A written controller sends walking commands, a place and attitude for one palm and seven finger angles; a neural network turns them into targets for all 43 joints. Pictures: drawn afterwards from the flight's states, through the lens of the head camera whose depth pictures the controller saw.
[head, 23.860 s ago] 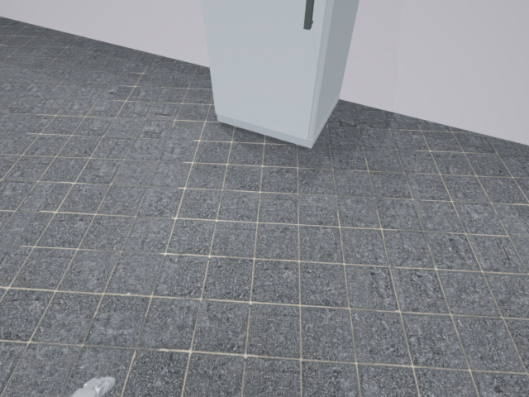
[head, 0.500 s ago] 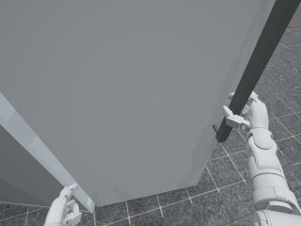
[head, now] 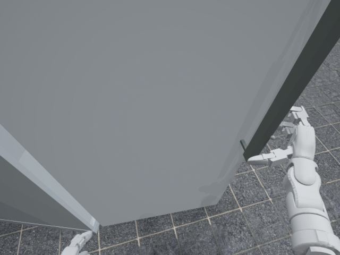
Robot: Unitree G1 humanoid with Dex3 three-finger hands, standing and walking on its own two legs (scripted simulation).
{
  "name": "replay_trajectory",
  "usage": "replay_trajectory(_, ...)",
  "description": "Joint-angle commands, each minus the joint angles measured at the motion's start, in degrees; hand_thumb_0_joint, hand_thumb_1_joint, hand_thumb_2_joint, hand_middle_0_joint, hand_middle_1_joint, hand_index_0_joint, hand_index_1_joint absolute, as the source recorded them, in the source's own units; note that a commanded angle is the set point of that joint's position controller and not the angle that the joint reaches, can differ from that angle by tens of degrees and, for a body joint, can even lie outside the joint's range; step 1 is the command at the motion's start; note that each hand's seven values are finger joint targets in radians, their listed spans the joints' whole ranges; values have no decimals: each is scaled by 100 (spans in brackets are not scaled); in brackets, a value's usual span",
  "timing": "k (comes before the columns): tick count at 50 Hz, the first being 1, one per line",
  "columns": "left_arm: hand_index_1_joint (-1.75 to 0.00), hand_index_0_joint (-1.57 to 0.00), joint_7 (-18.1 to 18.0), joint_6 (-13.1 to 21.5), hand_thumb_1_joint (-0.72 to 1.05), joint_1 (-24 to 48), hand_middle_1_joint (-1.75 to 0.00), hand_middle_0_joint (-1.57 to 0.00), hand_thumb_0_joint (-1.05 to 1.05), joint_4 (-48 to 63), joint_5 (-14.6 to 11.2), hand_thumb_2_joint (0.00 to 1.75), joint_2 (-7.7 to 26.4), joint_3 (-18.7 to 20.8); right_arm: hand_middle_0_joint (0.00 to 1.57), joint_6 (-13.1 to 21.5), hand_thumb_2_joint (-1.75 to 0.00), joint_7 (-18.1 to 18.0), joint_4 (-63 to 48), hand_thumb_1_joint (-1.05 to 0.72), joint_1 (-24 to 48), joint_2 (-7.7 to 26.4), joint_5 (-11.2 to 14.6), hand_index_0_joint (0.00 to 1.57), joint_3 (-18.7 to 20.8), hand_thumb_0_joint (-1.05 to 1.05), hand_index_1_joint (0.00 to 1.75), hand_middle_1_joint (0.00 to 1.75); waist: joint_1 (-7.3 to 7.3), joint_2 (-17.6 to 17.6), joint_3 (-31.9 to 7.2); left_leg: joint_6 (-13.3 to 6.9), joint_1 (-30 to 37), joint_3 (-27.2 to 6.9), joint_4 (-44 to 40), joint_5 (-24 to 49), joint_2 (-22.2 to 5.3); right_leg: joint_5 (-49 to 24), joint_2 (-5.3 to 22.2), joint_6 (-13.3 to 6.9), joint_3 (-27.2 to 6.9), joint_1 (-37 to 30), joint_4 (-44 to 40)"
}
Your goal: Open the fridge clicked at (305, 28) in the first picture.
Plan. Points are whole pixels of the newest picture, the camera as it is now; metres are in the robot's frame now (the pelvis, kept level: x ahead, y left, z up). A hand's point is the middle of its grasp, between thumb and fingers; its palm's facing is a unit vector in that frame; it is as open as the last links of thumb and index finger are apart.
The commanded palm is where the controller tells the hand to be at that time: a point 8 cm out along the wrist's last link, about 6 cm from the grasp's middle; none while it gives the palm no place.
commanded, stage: slip the hand off the handle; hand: right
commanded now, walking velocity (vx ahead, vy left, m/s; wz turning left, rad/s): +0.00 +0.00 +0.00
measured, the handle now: (277, 95) +0.42 -0.19 +0.18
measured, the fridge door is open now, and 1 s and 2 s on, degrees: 73 73 73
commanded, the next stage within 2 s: draw the hand back to the body in 1.34 s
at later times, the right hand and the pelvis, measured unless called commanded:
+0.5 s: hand (298, 138) +0.39 -0.27 +0.08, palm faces +0.27 +0.95 -0.18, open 14.7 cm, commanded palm +0.35 -0.32 +0.09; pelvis +0.01 +0.00 -0.01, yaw -1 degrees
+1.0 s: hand (314, 159) +0.34 -0.30 +0.07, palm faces +0.26 +0.95 -0.19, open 14.7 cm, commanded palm +0.29 -0.34 +0.09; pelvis +0.01 -0.01 -0.01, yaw +0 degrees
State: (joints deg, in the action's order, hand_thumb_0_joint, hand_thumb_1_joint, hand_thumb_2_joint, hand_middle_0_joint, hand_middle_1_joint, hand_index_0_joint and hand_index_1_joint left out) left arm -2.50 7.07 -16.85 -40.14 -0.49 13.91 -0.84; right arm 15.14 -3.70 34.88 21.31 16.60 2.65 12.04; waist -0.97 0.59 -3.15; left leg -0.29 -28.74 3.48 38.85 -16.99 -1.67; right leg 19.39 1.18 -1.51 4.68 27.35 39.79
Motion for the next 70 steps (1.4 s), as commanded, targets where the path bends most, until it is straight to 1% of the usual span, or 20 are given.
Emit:
replay_trajectory(1, -30, -20, -76, 221, 90, 205, -30, -20, 0, 790, -71, 90, 918, 388, 25, 323, -20, 117, -1259, 55, 1779, 1063, 55, 25, 188, 0, 115, 115, -8, -98, -1680, -100, 746, -129, -395, 1168, 139, -1492, -3, 60, -358, -705, -468)
replay_trajectory(2, -30, -20, -86, 194, 90, 236, -30, -20, 0, 782, -59, 90, 914, 394, 25, 312, -20, 82, -1331, 55, 1772, 1062, 54, 25, 253, 0, 115, 115, 17, 9, -1608, -112, 765, -133, -388, 1219, 130, -1548, -17, 46, -353, -691, -449)
replay_trajectory(3, -30, -20, -130, 125, 90, 107, -30, -20, 0, 697, -53, 90, 1003, 386, 25, 293, -20, 48, -973, 55, 1934, 1929, -42, 25, 888, 0, 115, 115, 16, -160, -1601, -98, 792, -178, -391, 1195, 130, -1425, -24, 32, -344, -514, -435)
replay_trajectory(5, -30, -20, -147, 80, 90, 205, -30, -20, 0, 819, -52, 90, 899, 362, 25, 369, -20, 130, -1243, 55, 2058, 1681, -10, 25, 686, 0, 115, 115, 32, 15, -1767, -88, 951, -218, -373, 1297, 110, -1445, -78, 14, -285, -504, -428)
replay_trajectory(7, -30, -20, -169, 45, 90, 203, -30, -20, 0, 804, -30, 90, 923, 381, 25, 479, -20, 172, -1294, 55, 1951, 1892, 63, 25, 948, 0, 115, 115, 82, 158, -1888, -115, 1031, -227, -318, 1450, 126, -1631, -73, 6, -293, -586, -362)
replay_trajectory(9, -30, -20, -152, 40, 90, 174, -30, -20, 0, 822, -39, 90, 910, 380, 25, 542, -20, 325, -1301, 55, 1941, 1727, 115, 25, 754, 0, 115, 115, 21, 259, -1996, -105, 955, -220, -286, 1614, 145, -1801, -72, 20, -282, -686, -296)
replay_trajectory(11, -30, -20, -161, 24, 90, 175, -30, -20, 0, 814, -72, 90, 935, 372, 25, 508, -20, 469, -1013, 55, 1929, 1702, 153, 25, 680, 0, 115, 115, -58, 223, -1732, -94, 759, -207, -321, 1420, 153, -1586, -66, 19, -291, -596, -296)
replay_trajectory(13, -30, -20, -175, -27, 90, 108, -30, -20, 0, 798, -98, 90, 996, 362, 25, 446, -20, 598, -658, 55, 1965, 1877, 182, 25, 804, 0, 115, 115, -69, -17, -1621, -83, 765, -229, -365, 1309, 144, -1364, -80, -2, -304, -401, -307)
replay_trajectory(16, -30, -20, -216, -61, 90, 101, -30, -20, 0, 803, -118, 90, 1021, 351, 25, 413, -20, 794, -506, 55, 2415, 2051, 236, 25, 835, 0, 115, 115, -145, 27, -1584, -69, 633, -254, -404, 1017, 132, -1060, -104, -18, -332, -306, -291)
replay_trajectory(18, -30, -20, -212, -103, 90, 40, -30, -20, 0, 802, -96, 90, 1022, 361, 25, 515, -20, 851, -544, 55, 2317, 2317, 235, 25, 1112, 0, 115, 115, -40, 198, -1894, -102, 784, -264, -308, 1276, 152, -1380, -110, -23, -343, -429, -221)
replay_trajectory(19, -30, -20, -203, -103, 90, 44, -30, -20, 0, 850, -92, 90, 1002, 362, 25, 563, -20, 918, -639, 55, 2323, 2142, 258, 25, 935, 0, 115, 115, -62, 213, -2037, -99, 763, -240, -265, 1341, 158, -1481, -105, -12, -361, -507, -199)
replay_trajectory(22, -30, -20, -207, -149, 90, -31, -30, -20, 0, 752, -86, 90, 1059, 362, 25, 617, -20, 1005, -285, 55, 2290, 2440, 314, 25, 1253, 0, 115, 115, -60, 141, -1765, -105, 648, -242, -249, 1302, 177, -1436, -94, -18, -398, -303, -129)
replay_trajectory(30, -30, -20, -224, -249, 90, -150, -30, -20, 0, 810, -87, 90, 1083, 360, 25, 669, -20, 1272, -198, 55, 2667, 2837, 298, 25, 1415, 0, 115, 115, -102, 355, -2073, -97, 493, -214, -154, 1249, 209, -1528, -62, -6, -457, -388, -73)
replay_trajectory(32, -30, -20, -238, -288, 90, -174, -30, -20, 0, 780, -84, 90, 1102, 340, 25, 663, -20, 1299, 45, 55, 2610, 2915, 307, 25, 1505, 0, 115, 115, -124, 345, -1858, -109, 380, -213, -157, 1096, 220, -1404, -65, -16, -485, -246, -54)
replay_trajectory(36, -30, -20, -177, -273, 90, -172, -30, -20, 0, 984, -95, 90, 1071, 384, 25, 657, -20, 1469, -451, 55, 1780, 2628, 440, 25, 1390, 0, 115, 115, 81, 556, -2252, -141, 477, -134, -88, 1266, 252, -1867, -22, 41, -523, -581, -96)
replay_trajectory(42, -30, -20, -119, -207, 90, -5, -30, -20, 0, 1175, -95, 90, 1030, 423, 25, 478, -20, 1328, -1519, 55, 435, 2466, 668, 25, 1593, 0, 115, 115, 235, 475, -2030, -118, 594, -56, -85, 1450, 271, -2388, 36, 70, -527, -653, -136)
replay_trajectory(51, -30, -20, -194, 56, 90, 358, -30, -20, 0, 1204, -106, 90, 938, 371, 25, 374, -20, 1171, -2631, 55, -520, 2202, 765, 25, 1540, 0, 115, 115, 205, 538, -1553, -105, 344, 34, -114, 878, 276, -1858, 66, 189, -632, -714, -278)
replay_trajectory(56, -30, -20, -308, 218, 90, 550, -30, -20, 0, 1187, -157, 90, 923, 298, 25, 262, -20, 1359, -2727, 55, -327, 1899, 848, 25, 1177, 0, 115, 115, 78, 481, -1217, -106, 125, 25, -209, 414, 246, -987, 24, 145, -703, -634, -361)
replay_trajectory(67, -30, -20, -392, 447, 90, 698, -30, -20, 0, 1266, -168, 90, 901, 224, 25, 151, -20, 1672, -2894, 55, -1164, 2274, 1006, 25, 1669, 0, 115, 115, 304, 433, -1171, -134, 471, -23, -248, 560, 179, -979, -67, 91, -627, -390, -281)
replay_trajectory(70, -30, -20, -419, 532, 90, 711, -30, -20, 0, 1257, -180, 90, 899, 204, 25, 151, -20, 1731, -3035, 55, -763, 2211, 1051, 25, 1522, 0, 115, 115, 174, 511, -1148, -108, 291, -28, -248, 398, 183, -804, -75, 92, -653, -430, -251)
